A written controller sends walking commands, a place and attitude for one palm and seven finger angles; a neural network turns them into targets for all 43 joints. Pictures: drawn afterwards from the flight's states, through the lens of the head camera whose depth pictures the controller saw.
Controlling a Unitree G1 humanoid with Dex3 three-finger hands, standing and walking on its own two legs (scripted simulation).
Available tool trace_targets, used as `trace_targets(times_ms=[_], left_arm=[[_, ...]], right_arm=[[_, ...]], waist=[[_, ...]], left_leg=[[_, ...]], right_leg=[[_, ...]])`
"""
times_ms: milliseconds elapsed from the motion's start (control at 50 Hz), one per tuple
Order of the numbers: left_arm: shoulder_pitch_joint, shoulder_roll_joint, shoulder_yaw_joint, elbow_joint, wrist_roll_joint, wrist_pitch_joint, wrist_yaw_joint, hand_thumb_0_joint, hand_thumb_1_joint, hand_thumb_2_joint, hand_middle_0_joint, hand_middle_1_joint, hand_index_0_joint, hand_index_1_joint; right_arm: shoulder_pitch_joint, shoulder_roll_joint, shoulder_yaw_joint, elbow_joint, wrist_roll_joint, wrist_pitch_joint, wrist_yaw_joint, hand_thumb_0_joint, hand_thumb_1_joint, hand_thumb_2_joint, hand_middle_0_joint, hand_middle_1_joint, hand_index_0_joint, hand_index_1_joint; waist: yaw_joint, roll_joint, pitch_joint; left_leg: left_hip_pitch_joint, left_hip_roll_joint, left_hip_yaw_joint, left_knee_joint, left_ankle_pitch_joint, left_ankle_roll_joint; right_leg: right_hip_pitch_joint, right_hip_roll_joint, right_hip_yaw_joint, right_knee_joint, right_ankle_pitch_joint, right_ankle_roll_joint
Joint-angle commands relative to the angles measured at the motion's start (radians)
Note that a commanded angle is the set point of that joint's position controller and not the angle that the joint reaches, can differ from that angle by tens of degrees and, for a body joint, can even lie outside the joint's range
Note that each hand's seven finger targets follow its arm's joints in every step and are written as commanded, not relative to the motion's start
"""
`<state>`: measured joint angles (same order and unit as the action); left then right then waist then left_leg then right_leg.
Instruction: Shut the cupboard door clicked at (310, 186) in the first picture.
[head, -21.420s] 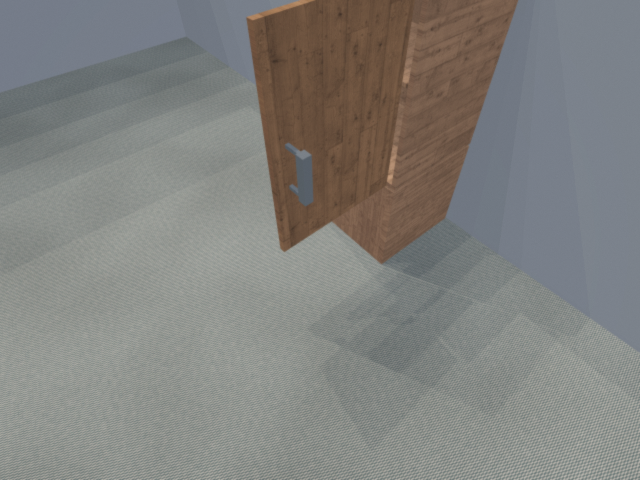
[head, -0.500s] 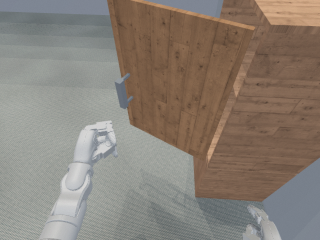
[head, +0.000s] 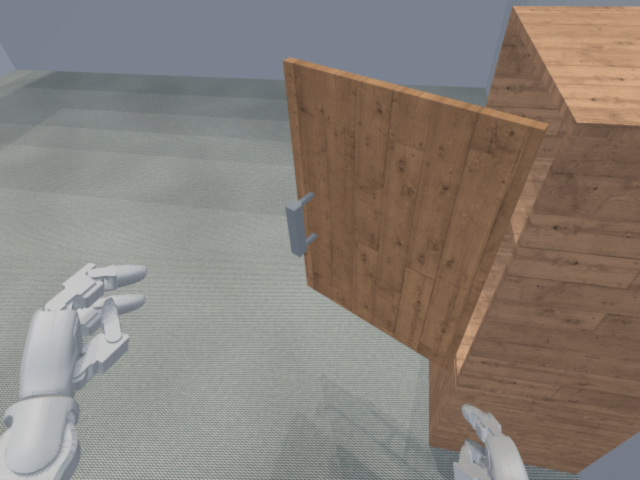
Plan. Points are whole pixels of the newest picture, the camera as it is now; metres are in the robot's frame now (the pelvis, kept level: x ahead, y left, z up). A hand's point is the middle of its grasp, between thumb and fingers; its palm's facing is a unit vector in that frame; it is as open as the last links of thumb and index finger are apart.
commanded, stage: draw the hand back to the body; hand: left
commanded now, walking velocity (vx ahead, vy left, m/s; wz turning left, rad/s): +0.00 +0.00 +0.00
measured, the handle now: (303, 224) +0.63 +0.12 -0.08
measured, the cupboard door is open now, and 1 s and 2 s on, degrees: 63 63 63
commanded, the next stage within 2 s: step back with the hand held close in 0.50 s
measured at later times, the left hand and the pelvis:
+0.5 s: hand (78, 364) +0.17 +0.24 +0.16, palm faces +0.45 -0.80 -0.40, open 7.3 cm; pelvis -0.02 -0.02 +0.00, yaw -1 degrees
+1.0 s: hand (40, 373) +0.16 +0.27 +0.16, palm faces +0.39 -0.76 -0.53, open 7.4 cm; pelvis -0.04 +0.01 -0.01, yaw +0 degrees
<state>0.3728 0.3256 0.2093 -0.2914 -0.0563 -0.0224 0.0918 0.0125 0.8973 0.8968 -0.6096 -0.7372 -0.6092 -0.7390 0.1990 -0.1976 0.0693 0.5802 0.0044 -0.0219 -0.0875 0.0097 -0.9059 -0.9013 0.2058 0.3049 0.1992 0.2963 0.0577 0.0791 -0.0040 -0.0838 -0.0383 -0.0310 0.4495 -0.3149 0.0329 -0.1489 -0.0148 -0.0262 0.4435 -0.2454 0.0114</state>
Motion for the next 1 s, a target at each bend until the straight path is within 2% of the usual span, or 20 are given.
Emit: trace_targets(times_ms=[0,100,160,200,260,340,360,440,520,560,600,620,640,680,720,780,860,880,920,980], left_arm=[[-0.067,0.207,0.198,-0.316,-0.007,-0.084,0.033,0.000,0.900,0.900,-0.337,-0.450,-0.337,-0.450],[0.038,0.249,0.304,-0.307,-0.017,-0.098,0.040,0.000,0.900,0.900,-0.200,-0.300,-0.200,-0.300],[0.019,0.157,0.213,-0.237,-0.013,-0.097,0.029,0.000,0.900,0.900,-0.200,-0.300,-0.200,-0.300],[-0.033,0.164,0.209,-0.242,-0.007,-0.105,0.034,0.000,0.900,0.900,-0.200,-0.300,-0.200,-0.300],[-0.048,0.203,0.232,-0.253,-0.005,-0.115,0.042,0.000,0.900,0.900,-0.200,-0.300,-0.200,-0.300],[-0.057,0.236,0.257,-0.337,0.000,-0.133,0.052,0.000,0.900,0.900,-0.200,-0.300,-0.200,-0.300],[-0.045,0.258,0.280,-0.323,-0.003,-0.133,0.055,0.000,0.900,0.900,-0.200,-0.300,-0.200,-0.300],[-0.036,0.235,0.271,-0.321,0.001,-0.139,0.056,0.000,0.900,0.900,-0.200,-0.300,-0.200,-0.300],[-0.015,0.209,0.259,-0.248,-0.006,-0.135,0.044,0.000,0.900,0.900,-0.200,-0.300,-0.200,-0.300],[0.007,0.204,0.260,-0.219,-0.012,-0.135,0.037,0.000,0.900,0.900,-0.200,-0.300,-0.200,-0.300],[-0.004,0.200,0.254,-0.227,-0.012,-0.139,0.033,0.000,0.900,0.900,-0.200,-0.300,-0.200,-0.300],[-0.091,0.286,0.346,-0.271,-0.003,-0.179,0.044,0.000,0.900,0.900,-0.200,-0.300,-0.200,-0.300],[0.006,0.237,0.311,-0.208,-0.003,-0.188,0.042,0.000,0.900,0.900,-0.200,-0.300,-0.200,-0.300],[0.041,0.221,0.284,-0.224,0.003,-0.196,0.041,0.000,0.900,0.900,-0.200,-0.300,-0.200,-0.300],[0.078,0.230,0.291,-0.258,0.000,-0.208,0.049,0.000,0.900,0.900,-0.200,-0.300,-0.200,-0.300],[0.129,0.259,0.324,-0.336,-0.005,-0.218,0.064,0.000,0.900,0.900,-0.200,-0.300,-0.200,-0.300],[0.139,0.316,0.378,-0.430,-0.008,-0.216,0.073,0.000,0.900,0.900,-0.200,-0.300,-0.200,-0.300],[0.151,0.307,0.377,-0.423,-0.010,-0.213,0.073,0.000,0.900,0.900,-0.200,-0.300,-0.200,-0.300],[0.161,0.299,0.373,-0.408,-0.012,-0.208,0.073,0.000,0.900,0.900,-0.200,-0.300,-0.200,-0.300],[0.172,0.278,0.361,-0.370,-0.012,-0.203,0.069,0.000,0.900,0.900,-0.200,-0.300,-0.200,-0.300]], right_arm=[[-0.123,-0.103,-0.056,-0.147,0.000,-0.084,0.000,0.000,-0.900,-0.900,0.200,0.300,0.200,0.300],[-0.119,-0.111,-0.075,-0.133,0.007,-0.100,0.001,0.000,-0.900,-0.900,0.200,0.300,0.200,0.300],[-0.117,-0.125,-0.083,-0.115,0.010,-0.102,0.004,0.000,-0.900,-0.900,0.200,0.300,0.200,0.300],[-0.114,-0.134,-0.087,-0.110,0.009,-0.109,0.001,0.000,-0.900,-0.900,0.200,0.300,0.200,0.300],[-0.117,-0.137,-0.088,-0.104,0.004,-0.122,-0.008,0.000,-0.900,-0.900,0.200,0.300,0.200,0.300],[-0.134,-0.122,-0.081,-0.111,0.005,-0.142,-0.016,0.000,-0.900,-0.900,0.200,0.300,0.200,0.300],[-0.133,-0.123,-0.079,-0.105,0.002,-0.147,-0.018,0.000,-0.900,-0.900,0.200,0.300,0.200,0.300],[-0.140,-0.108,-0.072,-0.098,0.005,-0.159,-0.016,0.000,-0.900,-0.900,0.200,0.300,0.200,0.300],[-0.136,-0.110,-0.076,-0.092,0.006,-0.157,-0.013,0.000,-0.900,-0.900,0.200,0.300,0.200,0.300],[-0.133,-0.117,-0.083,-0.092,0.007,-0.153,-0.012,0.000,-0.900,-0.900,0.200,0.300,0.200,0.300],[-0.134,-0.116,-0.085,-0.095,0.008,-0.148,-0.010,0.000,-0.900,-0.900,0.200,0.300,0.200,0.300],[-0.124,-0.162,-0.102,-0.124,0.010,-0.124,-0.002,0.000,-0.900,-0.900,0.200,0.300,0.200,0.300],[-0.111,-0.149,-0.105,-0.105,0.008,-0.110,0.001,0.000,-0.900,-0.900,0.200,0.300,0.200,0.300],[-0.114,-0.138,-0.106,-0.105,0.006,-0.092,0.006,0.000,-0.900,-0.900,0.200,0.300,0.200,0.300],[-0.102,-0.139,-0.112,-0.111,0.010,-0.080,0.006,0.000,-0.900,-0.900,0.200,0.300,0.200,0.300],[-0.102,-0.147,-0.117,-0.128,0.011,-0.064,-0.004,0.000,-0.900,-0.900,0.200,0.300,0.200,0.300],[-0.123,-0.163,-0.123,-0.160,0.007,-0.042,-0.022,0.000,-0.900,-0.900,0.200,0.300,0.200,0.300],[-0.116,-0.155,-0.123,-0.167,0.006,-0.035,-0.024,0.000,-0.900,-0.900,0.200,0.300,0.200,0.300],[-0.105,-0.159,-0.127,-0.174,0.006,-0.026,-0.025,0.000,-0.900,-0.900,0.200,0.300,0.200,0.300],[-0.105,-0.164,-0.128,-0.176,0.005,-0.019,-0.024,0.000,-0.900,-0.900,0.200,0.300,0.200,0.300]], waist=[[0.003,0.027,-0.108],[0.015,-0.039,-0.073],[-0.008,-0.067,0.018],[-0.012,-0.041,0.016],[-0.003,-0.062,-0.023],[0.011,-0.006,-0.091],[0.015,-0.001,-0.076],[0.012,0.054,-0.017],[0.008,-0.001,0.045],[0.009,-0.065,0.040],[0.008,-0.060,0.023],[-0.037,-0.055,0.043],[-0.042,-0.117,0.016],[-0.047,-0.162,-0.009],[-0.052,-0.144,-0.060],[-0.056,-0.075,-0.148],[-0.045,0.040,-0.209],[-0.044,0.022,-0.210],[-0.046,0.005,-0.203],[-0.049,-0.016,-0.162]], left_leg=[[-0.058,0.056,0.006,-0.074,0.464,-0.051],[-0.078,0.058,0.020,-0.083,0.412,-0.044],[-0.095,0.061,0.022,-0.104,0.302,-0.034],[-0.090,0.057,0.019,-0.110,0.249,-0.028],[-0.081,0.049,0.017,-0.113,0.211,-0.016],[-0.073,0.041,0.024,-0.107,0.217,-0.012],[-0.086,0.041,0.022,-0.107,0.208,-0.014],[-0.102,0.041,0.027,-0.115,0.192,-0.022],[-0.114,0.047,0.031,-0.124,0.156,-0.017],[-0.114,0.050,0.032,-0.124,0.161,-0.013],[-0.105,0.049,0.037,-0.124,0.149,-0.009],[-0.191,0.061,0.000,-0.052,0.082,0.010],[-0.174,0.052,-0.007,0.002,0.078,0.011],[-0.178,0.043,-0.002,0.067,0.079,0.006],[-0.185,0.045,-0.002,0.081,0.077,0.002],[-0.170,0.069,-0.020,0.011,0.209,-0.004],[-0.217,0.125,-0.077,-0.033,0.514,-0.012],[-0.230,0.130,-0.072,-0.022,0.544,-0.015],[-0.261,0.135,-0.074,-0.018,0.545,-0.019],[-0.329,0.151,-0.091,-0.049,0.417,-0.007]], right_leg=[[0.140,-0.004,-0.029,-0.029,0.285,-0.031],[0.133,-0.002,-0.028,-0.039,0.262,-0.027],[0.065,-0.004,-0.027,-0.065,0.164,-0.024],[0.050,-0.006,-0.023,-0.065,0.118,-0.023],[0.071,-0.007,-0.019,-0.071,0.090,-0.024],[0.116,-0.010,-0.008,-0.063,0.106,-0.025],[0.117,-0.010,-0.004,-0.073,0.099,-0.027],[0.096,-0.007,-0.004,-0.080,0.083,-0.030],[0.062,-0.005,0.003,-0.100,0.038,-0.027],[0.067,-0.005,0.002,-0.106,0.035,-0.023],[0.066,-0.008,0.008,-0.107,0.017,-0.019],[-0.009,-0.072,0.127,-0.165,0.006,-0.032],[-0.036,-0.113,0.156,-0.189,-0.009,-0.047],[-0.058,-0.167,0.183,-0.194,0.017,-0.070],[-0.051,-0.191,0.175,-0.169,0.042,-0.086],[0.008,-0.153,0.103,-0.057,0.196,-0.067],[0.103,-0.061,0.024,0.112,0.416,-0.023],[0.111,-0.058,0.028,0.125,0.443,-0.021],[0.114,-0.058,0.036,0.145,0.459,-0.021],[0.101,-0.053,0.045,0.153,0.386,-0.016]])
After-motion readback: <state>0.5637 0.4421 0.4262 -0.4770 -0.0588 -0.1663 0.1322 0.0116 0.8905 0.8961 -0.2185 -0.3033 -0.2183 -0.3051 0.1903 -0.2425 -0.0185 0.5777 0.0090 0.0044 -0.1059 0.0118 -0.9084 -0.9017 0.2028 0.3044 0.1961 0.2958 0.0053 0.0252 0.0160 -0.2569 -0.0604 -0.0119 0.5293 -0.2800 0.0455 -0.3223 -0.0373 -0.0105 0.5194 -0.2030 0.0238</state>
